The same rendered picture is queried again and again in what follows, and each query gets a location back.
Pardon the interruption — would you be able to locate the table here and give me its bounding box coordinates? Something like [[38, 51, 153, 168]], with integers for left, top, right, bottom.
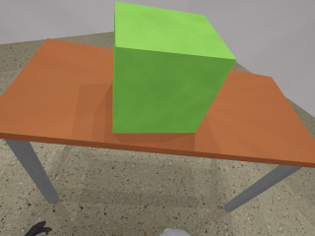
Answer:
[[0, 38, 315, 212]]

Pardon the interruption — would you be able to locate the robot left hand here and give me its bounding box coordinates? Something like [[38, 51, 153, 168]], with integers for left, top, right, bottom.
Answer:
[[25, 220, 52, 236]]

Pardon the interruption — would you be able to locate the carton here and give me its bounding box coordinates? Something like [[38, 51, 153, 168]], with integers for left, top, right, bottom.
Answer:
[[112, 1, 236, 134]]

